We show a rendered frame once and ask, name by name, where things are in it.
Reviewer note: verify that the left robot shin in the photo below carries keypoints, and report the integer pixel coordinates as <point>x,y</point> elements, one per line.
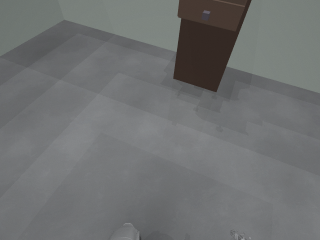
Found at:
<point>128,224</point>

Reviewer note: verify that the robot left thigh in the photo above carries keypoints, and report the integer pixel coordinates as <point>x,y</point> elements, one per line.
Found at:
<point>125,233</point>

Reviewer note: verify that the cabinet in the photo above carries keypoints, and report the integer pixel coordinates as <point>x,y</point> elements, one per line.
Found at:
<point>203,52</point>

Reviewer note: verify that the drawer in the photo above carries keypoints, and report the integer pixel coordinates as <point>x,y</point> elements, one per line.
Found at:
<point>225,14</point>

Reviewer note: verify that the handle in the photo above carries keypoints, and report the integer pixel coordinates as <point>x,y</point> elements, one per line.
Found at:
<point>205,15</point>

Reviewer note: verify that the robot right hand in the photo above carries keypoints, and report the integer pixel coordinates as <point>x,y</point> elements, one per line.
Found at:
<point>237,235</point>

